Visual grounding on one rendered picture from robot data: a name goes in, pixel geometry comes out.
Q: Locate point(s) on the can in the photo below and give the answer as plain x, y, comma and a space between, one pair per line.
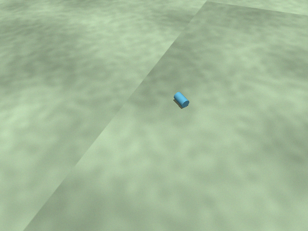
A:
181, 99

